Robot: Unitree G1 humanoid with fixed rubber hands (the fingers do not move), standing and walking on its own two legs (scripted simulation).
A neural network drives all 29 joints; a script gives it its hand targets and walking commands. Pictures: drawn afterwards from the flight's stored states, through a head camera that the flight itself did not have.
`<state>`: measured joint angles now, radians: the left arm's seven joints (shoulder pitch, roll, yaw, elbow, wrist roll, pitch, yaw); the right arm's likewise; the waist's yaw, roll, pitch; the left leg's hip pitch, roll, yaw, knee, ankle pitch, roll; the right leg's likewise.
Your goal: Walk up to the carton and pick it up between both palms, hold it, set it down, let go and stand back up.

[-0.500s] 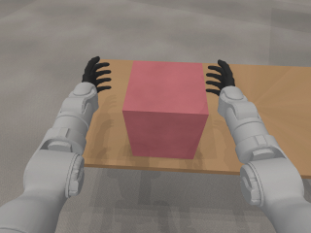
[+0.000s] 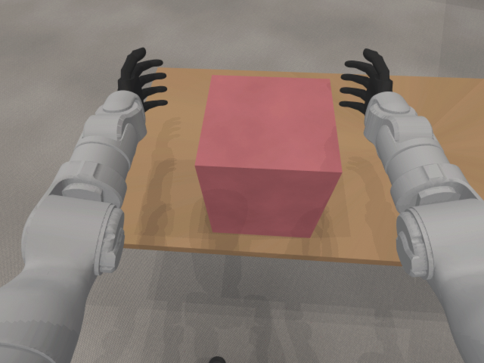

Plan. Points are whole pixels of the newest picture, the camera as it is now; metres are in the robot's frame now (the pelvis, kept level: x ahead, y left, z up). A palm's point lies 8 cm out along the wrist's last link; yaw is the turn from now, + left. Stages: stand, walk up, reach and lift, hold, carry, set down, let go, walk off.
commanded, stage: reach and lift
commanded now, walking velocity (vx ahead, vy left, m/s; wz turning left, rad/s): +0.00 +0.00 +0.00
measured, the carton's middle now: (265, 163) +0.48 -0.01 -0.01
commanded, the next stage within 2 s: none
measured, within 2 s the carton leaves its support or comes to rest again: leaves its support in 1.96 s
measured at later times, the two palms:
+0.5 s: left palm (170, 144) +0.49 +0.17 +0.03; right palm (350, 150) +0.49 -0.16 +0.03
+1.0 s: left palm (188, 159) +0.48 +0.14 +0.00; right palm (344, 166) +0.47 -0.16 +0.00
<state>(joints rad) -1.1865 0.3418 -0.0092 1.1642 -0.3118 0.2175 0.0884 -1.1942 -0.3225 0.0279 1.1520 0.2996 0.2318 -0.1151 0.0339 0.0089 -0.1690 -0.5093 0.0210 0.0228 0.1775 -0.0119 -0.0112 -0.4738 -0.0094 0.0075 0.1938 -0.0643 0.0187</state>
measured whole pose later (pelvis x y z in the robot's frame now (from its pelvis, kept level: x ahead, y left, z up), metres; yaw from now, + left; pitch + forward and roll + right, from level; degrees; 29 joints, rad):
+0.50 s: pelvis +0.01 +0.00 +0.00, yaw +0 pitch +29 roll +0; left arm -1.02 0.21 0.14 1.20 -0.10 -0.06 0.03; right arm -1.02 -0.18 -0.12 1.20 0.09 -0.05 -0.09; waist 0.00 -0.01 -0.23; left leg -0.60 0.03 0.03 0.01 0.08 -0.01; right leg -0.59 0.00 0.01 0.07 0.01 0.02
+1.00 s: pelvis +0.02 +0.00 -0.01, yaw -1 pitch +32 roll -1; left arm -0.91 0.03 0.44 1.09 0.23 -0.23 0.07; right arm -0.88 -0.01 -0.43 1.06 -0.22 -0.21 -0.11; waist -0.01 -0.01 -0.25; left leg -0.60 0.03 0.03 -0.08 0.12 -0.01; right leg -0.59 0.00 0.01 -0.02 0.05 0.02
